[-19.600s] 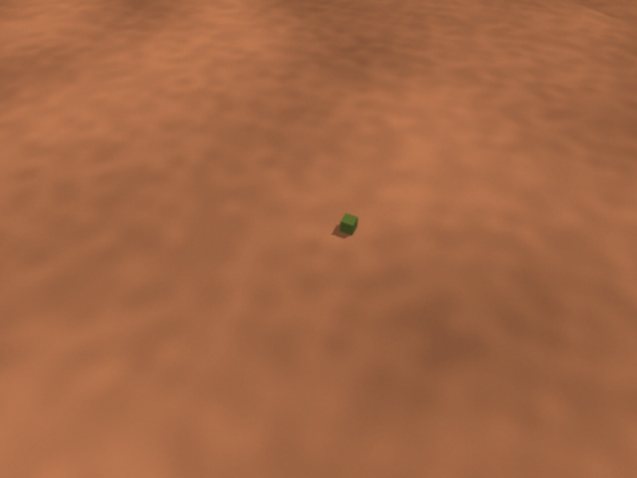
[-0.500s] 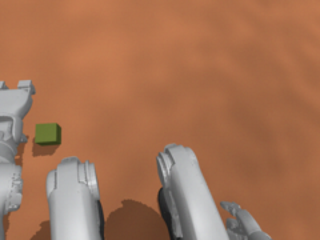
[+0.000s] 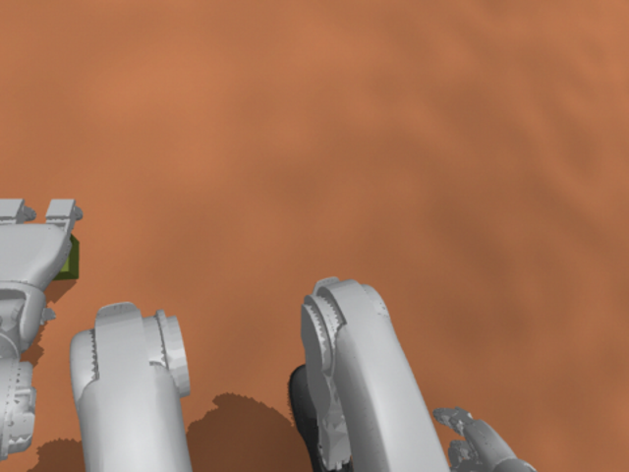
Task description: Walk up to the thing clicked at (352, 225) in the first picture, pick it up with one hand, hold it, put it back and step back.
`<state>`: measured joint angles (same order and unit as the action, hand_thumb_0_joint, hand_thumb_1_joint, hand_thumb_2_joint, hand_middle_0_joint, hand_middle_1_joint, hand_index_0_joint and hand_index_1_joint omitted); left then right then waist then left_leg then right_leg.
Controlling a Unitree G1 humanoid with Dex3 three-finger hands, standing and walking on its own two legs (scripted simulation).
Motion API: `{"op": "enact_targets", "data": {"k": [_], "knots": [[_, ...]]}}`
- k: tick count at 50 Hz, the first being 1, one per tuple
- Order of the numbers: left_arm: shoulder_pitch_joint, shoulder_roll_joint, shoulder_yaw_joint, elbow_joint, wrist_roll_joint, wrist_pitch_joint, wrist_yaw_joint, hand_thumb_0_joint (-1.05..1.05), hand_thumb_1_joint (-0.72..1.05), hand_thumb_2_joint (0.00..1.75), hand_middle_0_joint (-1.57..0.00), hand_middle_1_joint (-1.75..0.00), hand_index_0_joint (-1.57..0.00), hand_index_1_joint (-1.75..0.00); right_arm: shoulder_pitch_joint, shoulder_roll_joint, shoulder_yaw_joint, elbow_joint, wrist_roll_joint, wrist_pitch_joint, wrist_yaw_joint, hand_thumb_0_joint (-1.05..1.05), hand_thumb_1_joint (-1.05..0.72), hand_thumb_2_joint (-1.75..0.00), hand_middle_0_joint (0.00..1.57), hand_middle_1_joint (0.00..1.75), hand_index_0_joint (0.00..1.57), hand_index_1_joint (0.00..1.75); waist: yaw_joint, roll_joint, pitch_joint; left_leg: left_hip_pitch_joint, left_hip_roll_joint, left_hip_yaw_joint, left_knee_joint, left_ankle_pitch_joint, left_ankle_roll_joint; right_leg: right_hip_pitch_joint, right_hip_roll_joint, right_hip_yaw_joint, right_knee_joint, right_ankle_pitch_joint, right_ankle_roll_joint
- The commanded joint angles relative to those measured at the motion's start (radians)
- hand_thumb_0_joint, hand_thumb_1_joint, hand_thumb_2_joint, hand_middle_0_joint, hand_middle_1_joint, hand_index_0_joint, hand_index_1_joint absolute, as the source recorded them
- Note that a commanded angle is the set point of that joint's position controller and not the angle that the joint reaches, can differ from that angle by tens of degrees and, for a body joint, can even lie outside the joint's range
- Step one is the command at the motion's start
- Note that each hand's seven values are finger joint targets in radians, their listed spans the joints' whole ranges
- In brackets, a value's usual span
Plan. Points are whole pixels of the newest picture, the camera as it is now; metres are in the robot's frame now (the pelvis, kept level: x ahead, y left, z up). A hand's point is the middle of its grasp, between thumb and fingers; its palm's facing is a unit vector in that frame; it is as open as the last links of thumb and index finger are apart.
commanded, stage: rest palm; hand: left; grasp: from above
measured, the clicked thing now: (50, 257) +0.43 +0.29 -0.27
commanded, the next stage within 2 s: close in 1.26 s
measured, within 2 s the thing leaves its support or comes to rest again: neither
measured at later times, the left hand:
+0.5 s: hand (49, 272) +0.40 +0.28 -0.23, palm faces -0.53 -0.12 -0.84, open 14.2 cm
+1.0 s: hand (41, 261) +0.41 +0.29 -0.23, palm faces -0.44 -0.09 -0.89, open 14.3 cm
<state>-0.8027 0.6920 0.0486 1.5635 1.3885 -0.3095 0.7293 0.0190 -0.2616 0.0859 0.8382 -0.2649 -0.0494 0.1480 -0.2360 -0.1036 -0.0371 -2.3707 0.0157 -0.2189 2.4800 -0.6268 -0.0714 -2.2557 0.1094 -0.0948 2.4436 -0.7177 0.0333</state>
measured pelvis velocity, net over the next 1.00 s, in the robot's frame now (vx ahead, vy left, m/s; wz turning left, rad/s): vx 0.00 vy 0.01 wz -0.05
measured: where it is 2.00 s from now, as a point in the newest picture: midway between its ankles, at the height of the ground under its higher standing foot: (245, 468)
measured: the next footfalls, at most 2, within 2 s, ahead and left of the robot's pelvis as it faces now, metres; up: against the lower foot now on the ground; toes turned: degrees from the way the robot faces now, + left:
none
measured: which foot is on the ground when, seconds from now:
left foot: down 0.00-1.00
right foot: down 0.00-1.00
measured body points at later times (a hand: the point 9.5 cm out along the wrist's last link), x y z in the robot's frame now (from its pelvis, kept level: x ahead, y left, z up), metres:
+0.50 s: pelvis +0.01 +0.00 +0.00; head +0.25 +0.09 +0.36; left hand +0.42 +0.29 -0.18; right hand +0.06 -0.25 -0.10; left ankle +0.09 +0.15 -0.27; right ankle +0.09 -0.12 -0.27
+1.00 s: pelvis +0.00 +0.01 +0.00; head +0.24 +0.11 +0.36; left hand +0.43 +0.29 -0.18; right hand +0.11 -0.25 -0.09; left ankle +0.09 +0.15 -0.27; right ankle +0.09 -0.12 -0.27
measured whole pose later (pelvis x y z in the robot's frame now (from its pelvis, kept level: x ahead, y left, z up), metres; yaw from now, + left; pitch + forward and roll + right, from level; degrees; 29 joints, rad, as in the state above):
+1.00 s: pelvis +0.00 +0.01 +0.00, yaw -3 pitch +27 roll -10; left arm -0.88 0.77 0.05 1.66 1.25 -0.19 0.68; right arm -0.02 -0.27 0.18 0.78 -0.29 -0.20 0.24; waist -0.28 -0.12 0.06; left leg -2.36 0.03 -0.25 2.53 -0.67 -0.05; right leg -2.23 0.14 -0.12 2.45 -0.73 0.06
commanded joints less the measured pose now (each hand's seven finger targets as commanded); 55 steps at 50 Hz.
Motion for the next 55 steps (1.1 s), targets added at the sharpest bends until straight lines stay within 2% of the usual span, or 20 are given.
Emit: {"op": "enact_targets", "data": {"k": [1, 6, 9, 11, 13, 15, 16, 19, 21, 23, 25, 27, 32, 35, 37, 42, 44, 47, 52, 55], "knots": [[-0.372, 0.178, -0.026, -0.058, -0.063, 0.089, 0.061, 0.0, -0.51, 0.97, -0.06, -0.96, -0.06, -0.95, 0.114, -0.26, -0.052, 0.008, -0.008, -0.049, 0.008, 0.0, -0.9, -0.9, 0.2, 0.3, 0.2, 0.3, -0.026, 0.391, -0.56, 0.481, 0.006, 0.152, -0.21, 0.005, 0.078, 0.194, 0.01, -0.068, -0.315, 0.109, -0.07], [-0.377, 0.226, -0.013, 0.002, -0.105, 0.12, -0.013, 0.0, -0.52, 0.99, -0.06, -0.97, -0.06, -0.96, 0.132, -0.265, -0.032, -0.011, 0.006, -0.082, 0.019, 0.0, -0.9, -0.9, 0.2, 0.3, 0.2, 0.3, -0.041, 0.304, -0.547, 0.445, 0.011, 0.135, -0.167, 0.027, 0.101, 0.261, 0.013, -0.055, -0.296, 0.139, -0.058], [-0.343, 0.319, 0.077, -0.005, -0.131, 0.097, -0.053, 0.0, -0.53, 0.98, -0.06, -0.98, -0.06, -0.97, 0.156, -0.275, -0.02, -0.054, 0.004, -0.092, 0.022, 0.0, -0.91, -0.9, 0.2, 0.3, 0.2, 0.3, -0.03, 0.286, -0.586, 0.448, 0.012, 0.129, -0.161, 0.087, 0.103, 0.34, 0.014, -0.069, -0.279, 0.204, -0.052], [-0.239, 0.311, 0.104, 0.045, -0.136, 0.085, -0.084, 0.0, -0.51, 0.97, -0.06, -0.98, -0.07, -0.96, 0.17, -0.266, -0.016, -0.062, -0.002, -0.084, 0.02, 0.0, -0.91, -0.9, 0.2, 0.3, 0.2, 0.3, -0.019, 0.265, -0.585, 0.44, 0.01, 0.136, -0.158, 0.113, 0.105, 0.376, 0.014, -0.079, -0.278, 0.24, -0.046], [-0.219, 0.267, 0.067, 0.041, -0.135, 0.066, -0.131, 0.0, -0.53, 0.99, -0.06, -0.97, -0.06, -0.96, 0.161, -0.25, -0.01, -0.076, -0.008, -0.081, 0.025, 0.0, -0.91, -0.9, 0.2, 0.3, 0.2, 0.3, -0.027, 0.276, -0.569, 0.454, 0.009, 0.137, -0.152, 0.127, 0.102, 0.372, 0.018, -0.084, -0.263, 0.265, -0.046], [-0.207, 0.271, 0.058, 0.012, -0.142, 0.045, -0.165, 0.0, -0.54, 1.0, -0.06, -0.96, -0.06, -0.96, 0.165, -0.252, -0.005, -0.077, -0.013, -0.072, 0.029, 0.0, -0.91, -0.9, 0.2, 0.3, 0.2, 0.3, -0.024, 0.322, -0.569, 0.474, 0.01, 0.134, -0.154, 0.157, 0.095, 0.392, 0.022, -0.094, -0.254, 0.308, -0.047], [-0.176, 0.286, 0.082, -0.002, -0.149, 0.031, -0.176, 0.0, -0.54, 1.0, -0.06, -0.95, -0.06, -0.95, 0.17, -0.248, 0.008, -0.079, -0.012, -0.065, 0.03, 0.0, -0.9, -0.9, 0.2, 0.3, 0.2, 0.3, -0.009, 0.317, -0.574, 0.476, 0.01, 0.128, -0.16, 0.171, 0.093, 0.409, 0.025, -0.106, -0.262, 0.32, -0.049], [-0.191, 0.29, 0.072, -0.125, -0.141, -0.029, -0.191, 0.0, -0.55, 1.0, -0.07, -0.93, -0.06, -0.94, 0.181, -0.261, 0.014, -0.086, -0.017, -0.054, 0.033, 0.0, -0.9, -0.9, 0.2, 0.3, 0.2, 0.3, -0.017, 0.373, -0.597, 0.548, 0.017, 0.12, -0.151, 0.223, 0.08, 0.433, 0.029, -0.121, -0.247, 0.366, -0.053], [-0.23, 0.302, 0.075, -0.198, -0.127, -0.074, -0.178, 0.0, -0.53, 0.99, -0.06, -0.94, -0.06, -0.94, 0.185, -0.287, 0.013, -0.091, -0.022, -0.051, 0.035, 0.0, -0.9, -0.9, 0.2, 0.3, 0.2, 0.3, -0.033, 0.39, -0.599, 0.569, 0.019, 0.113, -0.137, 0.227, 0.075, 0.422, 0.028, -0.138, -0.244, 0.362, -0.056], [-0.228, 0.338, 0.099, -0.234, -0.113, -0.111, -0.148, 0.0, -0.53, 0.99, -0.07, -0.94, -0.06, -0.94, 0.171, -0.279, 0.018, -0.085, -0.02, -0.048, 0.038, 0.0, -0.9, -0.9, 0.2, 0.3, 0.2, 0.3, -0.025, 0.396, -0.607, 0.558, 0.024, 0.112, -0.126, 0.208, 0.073, 0.429, 0.031, -0.126, -0.238, 0.346, -0.056], [-0.194, 0.339, 0.112, -0.247, -0.096, -0.132, -0.101, 0.0, -0.52, 0.99, -0.06, -0.93, -0.06, -0.93, 0.159, -0.306, -0.001, -0.076, -0.026, -0.048, 0.035, 0.0, -0.9, -0.9, 0.2, 0.3, 0.2, 0.3, -0.018, 0.404, -0.593, 0.555, 0.024, 0.112, -0.132, 0.175, 0.07, 0.412, 0.032, -0.128, -0.244, 0.304, -0.055], [-0.184, 0.304, 0.087, -0.211, -0.066, -0.127, -0.044, 0.0, -0.51, 0.98, -0.06, -0.93, -0.06, -0.93, 0.13, -0.29, 0.005, -0.06, -0.041, -0.053, 0.039, 0.0, -0.89, -0.9, 0.2, 0.3, 0.2, 0.3, -0.013, 0.416, -0.548, 0.545, 0.021, 0.111, -0.165, 0.094, 0.065, 0.353, 0.034, -0.13, -0.243, 0.211, -0.061], [-0.2, 0.228, 0.0, -0.115, -0.012, -0.049, 0.087, 0.0, -0.53, 1.01, -0.06, -0.91, -0.05, -0.92, 0.101, -0.295, -0.008, -0.024, -0.043, -0.071, 0.042, 0.0, -0.89, -0.9, 0.2, 0.3, 0.2, 0.3, -0.028, 0.387, -0.495, 0.495, 0.015, 0.11, -0.183, -0.001, 0.066, 0.238, 0.045, -0.129, -0.259, 0.113, -0.074], [-0.221, 0.196, -0.048, -0.077, -0.018, 0.022, 0.131, 0.0, -0.55, 1.02, -0.06, -0.91, -0.04, -0.93, 0.088, -0.293, -0.012, -0.022, -0.029, -0.085, 0.051, 0.0, -0.89, -0.9, 0.2, 0.3, 0.2, 0.3, -0.03, 0.364, -0.48, 0.459, 0.018, 0.108, -0.192, -0.009, 0.072, 0.222, 0.053, -0.113, -0.279, 0.107, -0.075], [-0.249, 0.179, -0.055, -0.032, -0.046, 0.068, 0.144, 0.0, -0.54, 1.01, -0.06, -0.91, -0.04, -0.92, 0.084, -0.295, -0.007, -0.023, -0.026, -0.101, 0.061, 0.0, -0.89, -0.9, 0.2, 0.3, 0.2, 0.3, -0.041, 0.342, -0.467, 0.437, 0.019, 0.108, -0.19, 0.003, 0.077, 0.204, 0.042, -0.124, -0.272, 0.133, -0.071], [-0.3, 0.191, -0.052, 0.024, -0.102, 0.134, 0.086, 0.0, -0.54, 1.01, -0.06, -0.93, -0.05, -0.94, 0.105, -0.316, 0.001, -0.035, -0.016, -0.141, 0.084, 0.0, -0.9, -0.9, 0.2, 0.3, 0.2, 0.3, -0.064, 0.349, -0.443, 0.464, 0.027, 0.101, -0.182, 0.015, 0.083, 0.219, 0.033, -0.13, -0.263, 0.162, -0.06], [-0.316, 0.201, -0.041, 0.033, -0.125, 0.139, 0.049, 0.0, -0.54, 1.0, -0.06, -0.95, -0.05, -0.96, 0.109, -0.309, 0.003, -0.044, -0.008, -0.149, 0.087, 0.0, -0.9, -0.9, 0.2, 0.3, 0.2, 0.3, -0.056, 0.357, -0.455, 0.473, 0.029, 0.099, -0.185, 0.01, 0.085, 0.239, 0.035, -0.12, -0.267, 0.153, -0.062], [-0.299, 0.267, 0.03, 0.027, -0.158, 0.118, -0.019, 0.0, -0.53, 0.98, -0.06, -0.96, -0.05, -0.96, 0.136, -0.311, 0.003, -0.057, -0.014, -0.166, 0.087, 0.0, -0.91, -0.9, 0.2, 0.3, 0.2, 0.3, -0.063, 0.372, -0.495, 0.498, 0.029, 0.095, -0.169, 0.057, 0.083, 0.295, 0.031, -0.131, -0.251, 0.202, -0.059], [-0.281, 0.224, -0.025, -0.023, -0.171, 0.04, -0.117, 0.0, -0.54, 1.0, -0.06, -0.94, -0.05, -0.94, 0.13, -0.273, 0.042, -0.069, -0.028, -0.148, 0.085, 0.0, -0.91, -0.9, 0.2, 0.3, 0.2, 0.3, -0.071, 0.406, -0.526, 0.54, 0.029, 0.087, -0.16, 0.13, 0.076, 0.373, 0.036, -0.156, -0.237, 0.29, -0.056], [-0.244, 0.295, 0.015, -0.091, -0.157, -0.02, -0.125, 0.0, -0.55, 1.01, -0.06, -0.92, -0.05, -0.93, 0.132, -0.309, 0.051, -0.082, -0.025, -0.13, 0.075, 0.0, -0.9, -0.9, 0.2, 0.3, 0.2, 0.3, -0.053, 0.414, -0.536, 0.558, 0.03, 0.087, -0.145, 0.171, 0.07, 0.407, 0.038, -0.168, -0.24, 0.325, -0.059]]}}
